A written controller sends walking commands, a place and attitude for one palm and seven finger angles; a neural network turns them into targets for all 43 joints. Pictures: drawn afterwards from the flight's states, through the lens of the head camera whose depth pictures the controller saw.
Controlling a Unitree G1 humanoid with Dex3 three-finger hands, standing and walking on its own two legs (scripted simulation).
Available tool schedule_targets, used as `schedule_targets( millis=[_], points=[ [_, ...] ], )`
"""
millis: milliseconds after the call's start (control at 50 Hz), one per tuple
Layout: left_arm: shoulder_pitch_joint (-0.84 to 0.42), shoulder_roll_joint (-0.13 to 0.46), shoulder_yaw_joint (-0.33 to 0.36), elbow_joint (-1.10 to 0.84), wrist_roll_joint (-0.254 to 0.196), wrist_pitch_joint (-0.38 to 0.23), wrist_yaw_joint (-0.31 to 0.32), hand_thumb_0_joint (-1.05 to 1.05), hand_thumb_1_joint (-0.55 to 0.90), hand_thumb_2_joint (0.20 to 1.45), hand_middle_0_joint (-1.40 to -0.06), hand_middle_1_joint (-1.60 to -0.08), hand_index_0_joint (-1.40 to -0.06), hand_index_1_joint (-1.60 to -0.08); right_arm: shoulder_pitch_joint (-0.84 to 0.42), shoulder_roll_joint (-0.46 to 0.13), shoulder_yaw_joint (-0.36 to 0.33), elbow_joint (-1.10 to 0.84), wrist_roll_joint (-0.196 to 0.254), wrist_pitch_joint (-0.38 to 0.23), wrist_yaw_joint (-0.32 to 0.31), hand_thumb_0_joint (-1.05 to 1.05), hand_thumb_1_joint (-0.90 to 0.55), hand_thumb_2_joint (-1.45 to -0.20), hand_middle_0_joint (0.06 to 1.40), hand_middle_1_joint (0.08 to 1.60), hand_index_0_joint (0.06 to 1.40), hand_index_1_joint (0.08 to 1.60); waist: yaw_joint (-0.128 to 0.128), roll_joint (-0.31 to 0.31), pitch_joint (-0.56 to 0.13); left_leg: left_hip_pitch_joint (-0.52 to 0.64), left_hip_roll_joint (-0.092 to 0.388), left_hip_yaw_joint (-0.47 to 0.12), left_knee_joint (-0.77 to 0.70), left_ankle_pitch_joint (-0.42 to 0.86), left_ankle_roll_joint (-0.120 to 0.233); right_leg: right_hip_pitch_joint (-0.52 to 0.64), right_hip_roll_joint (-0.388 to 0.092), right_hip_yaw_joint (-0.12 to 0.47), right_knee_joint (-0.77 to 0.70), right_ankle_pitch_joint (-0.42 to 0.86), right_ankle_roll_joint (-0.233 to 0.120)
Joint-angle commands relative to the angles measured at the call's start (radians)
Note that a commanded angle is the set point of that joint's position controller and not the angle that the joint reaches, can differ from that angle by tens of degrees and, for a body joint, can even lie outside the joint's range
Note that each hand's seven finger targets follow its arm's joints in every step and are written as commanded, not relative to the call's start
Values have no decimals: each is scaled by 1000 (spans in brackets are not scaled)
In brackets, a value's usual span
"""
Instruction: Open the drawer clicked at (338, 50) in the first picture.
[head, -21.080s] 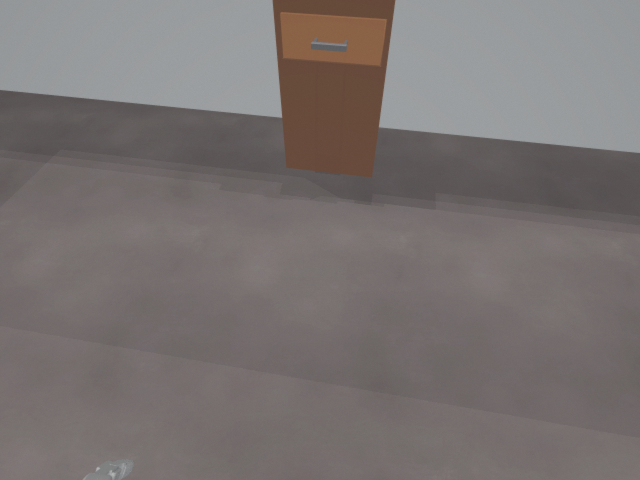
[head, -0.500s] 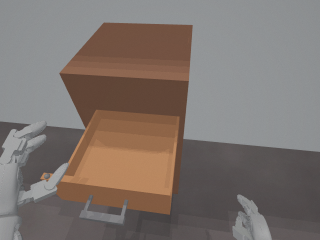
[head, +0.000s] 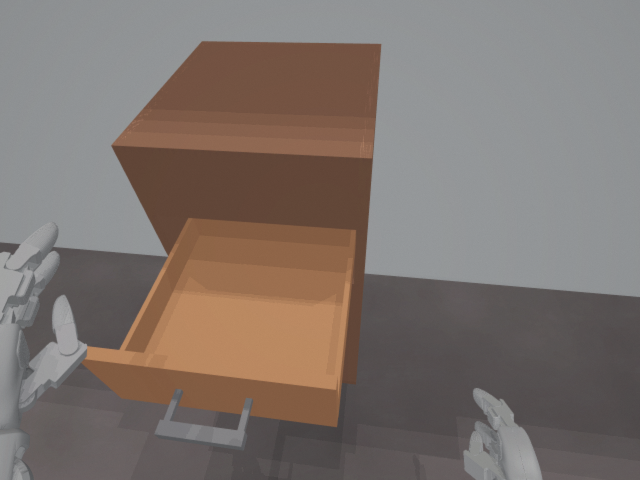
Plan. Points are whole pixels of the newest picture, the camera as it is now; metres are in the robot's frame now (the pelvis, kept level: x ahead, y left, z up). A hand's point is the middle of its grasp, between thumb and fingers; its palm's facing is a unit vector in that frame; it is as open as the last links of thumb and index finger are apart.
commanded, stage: step back with the hand held close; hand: left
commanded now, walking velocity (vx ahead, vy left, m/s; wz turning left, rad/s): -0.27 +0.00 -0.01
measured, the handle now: (206, 418) +0.22 +0.21 -0.13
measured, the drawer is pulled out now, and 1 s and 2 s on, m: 0.30 0.30 0.30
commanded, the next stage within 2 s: stop stepping back and stand still in 1.14 s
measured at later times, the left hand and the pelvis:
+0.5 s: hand (52, 419) +0.13 +0.23 +0.16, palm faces +0.40 -0.79 -0.47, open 7.4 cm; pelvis -0.06 -0.01 -0.02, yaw +0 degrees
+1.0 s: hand out of the picture +0.05 +0.22 +0.15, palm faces +0.37 -0.82 -0.44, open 7.4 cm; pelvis -0.14 -0.01 -0.01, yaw +2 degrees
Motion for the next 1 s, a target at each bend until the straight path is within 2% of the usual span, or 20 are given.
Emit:
schedule_targets(
  millis=[0,120,200,300,380,440,500,540,580,600,660,680,720,780,800,840,860,900,940,980],
  points=[
    [-42,175,153,-238,22,-113,24,0,900,900,-200,-300,-200,-300,-97,-125,-52,-202,-7,-7,-19,0,-900,-900,200,300,200,300,-60,-76,-85,-139,45,-46,14,324,5,88,-122,160,-14,419,-28],
    [138,174,158,-248,15,-105,49,0,900,900,-200,-300,-200,-300,-71,-106,-69,-231,9,36,-12,0,-900,-900,200,300,200,300,-72,-104,-210,-177,74,-70,84,434,-4,119,-167,145,57,461,-52],
    [141,229,202,-329,2,-112,60,0,900,900,-200,-300,-200,-300,-91,-109,-73,-240,15,35,-16,0,-900,-900,200,300,200,300,-64,-31,-189,-230,92,-101,48,387,7,74,-144,142,90,350,-44],
    [137,222,195,-361,5,-114,75,0,900,900,-200,-300,-200,-300,-82,-106,-73,-231,1,8,-23,0,-900,-900,200,300,200,300,-56,64,-152,-303,152,-126,-19,419,22,61,-86,89,191,208,-10],
    [108,190,172,-335,14,-116,91,0,900,900,-200,-300,-200,-300,-61,-113,-70,-214,-22,-22,-26,0,-900,-900,200,300,200,300,-59,71,-88,-429,202,-151,-61,313,54,61,-61,86,265,9,2],
    [81,173,154,-300,15,-112,97,0,900,900,-200,-300,-200,-300,-47,-121,-68,-198,-19,-28,-30,0,-900,-900,200,300,200,300,-64,19,-63,-487,168,-122,10,109,53,51,-100,158,205,31,-22],
    [37,209,170,-291,10,-114,93,0,900,900,-200,-300,-200,-300,-13,-126,-80,-194,-2,-19,-16,0,-900,-900,200,300,200,300,-81,-202,-75,-356,14,-43,244,-171,13,-139,-256,418,-118,-131,-102],
    [29,213,161,-282,5,-109,89,0,900,900,-200,-300,-200,-300,-21,-106,-65,-184,7,-3,-5,0,-900,-900,200,300,200,300,-73,-272,-121,-238,-9,-7,369,-153,11,-186,-330,412,-204,-245,-124],
    [60,219,181,-271,3,-109,85,0,900,900,-200,-300,-200,-300,-45,-93,-49,-187,9,5,-4,0,-900,-900,200,300,200,300,-71,-263,-127,-207,7,3,229,-124,21,-161,-285,298,-158,-192,-90],
    [78,224,185,-268,3,-106,83,0,900,900,-200,-300,-200,-300,-61,-98,-48,-187,8,5,-8,0,-900,-900,200,300,200,300,-70,-193,-107,-198,24,-6,91,-89,26,-162,-245,259,-114,-169,-67],
    [87,191,163,-311,37,-128,104,0,900,900,-200,-300,-200,-300,-81,-117,-54,-196,-20,-13,-24,0,-900,-900,200,300,200,300,-76,127,-30,-489,228,-236,-176,-140,106,-53,-33,103,209,-195,12],
    [92,192,179,-323,33,-126,114,0,900,900,-200,-300,-200,-300,-81,-116,-60,-198,-24,-24,-28,0,-900,-900,200,300,200,300,-73,130,-39,-621,276,-259,-202,-144,120,50,10,79,337,-188,20],
    [117,209,187,-343,23,-116,113,0,900,900,-200,-300,-200,-300,-60,-119,-76,-190,-22,-35,-28,0,-900,-900,200,300,200,300,-62,95,-87,-512,248,-180,-66,162,101,17,3,102,316,-155,17],
    [136,197,169,-338,2,-118,97,0,900,900,-200,-300,-200,-300,-52,-124,-74,-162,-12,-41,-18,0,-900,-900,200,300,200,300,-67,37,-111,-372,205,-144,61,322,57,-4,-55,126,116,51,-1],
    [108,214,178,-325,5,-118,96,0,900,900,-200,-300,-200,-300,-57,-126,-76,-160,-16,-36,-21,0,-900,-900,200,300,200,300,-76,-27,-92,-382,164,-114,107,257,29,-25,-109,200,69,209,-29],
    [75,211,170,-265,-12,-121,76,0,900,900,-200,-300,-200,-300,-40,-118,-90,-150,19,-33,-3,0,-900,-900,200,300,200,300,-79,-187,-135,-346,29,-13,267,-85,-9,-132,-275,429,-101,26,-104],
    [76,223,166,-268,-15,-117,77,0,900,900,-200,-300,-200,-300,-36,-109,-94,-145,26,-24,6,0,-900,-900,200,300,200,300,-70,-241,-161,-303,-5,-5,422,-105,-13,-155,-349,480,-176,-54,-140],
    [78,232,186,-275,-8,-118,73,0,900,900,-200,-300,-200,-300,-75,-83,-74,-156,16,-15,15,0,-900,-900,200,300,200,300,-65,-241,-168,-328,11,-32,455,-132,-9,-97,-345,398,-117,170,-165],
    [108,221,188,-276,-1,-116,68,0,900,900,-200,-300,-200,-300,-92,-67,-54,-161,12,0,5,0,-900,-900,200,300,200,300,-69,-249,-145,-278,16,2,260,-85,-6,-83,-268,275,-63,265,-109],
    [104,227,182,-313,1,-121,63,0,900,900,-200,-300,-200,-300,-81,-85,-60,-146,9,9,-2,0,-900,-900,200,300,200,300,-79,-148,-130,-208,42,22,-26,70,11,-84,-198,208,11,196,-36]
  ],
)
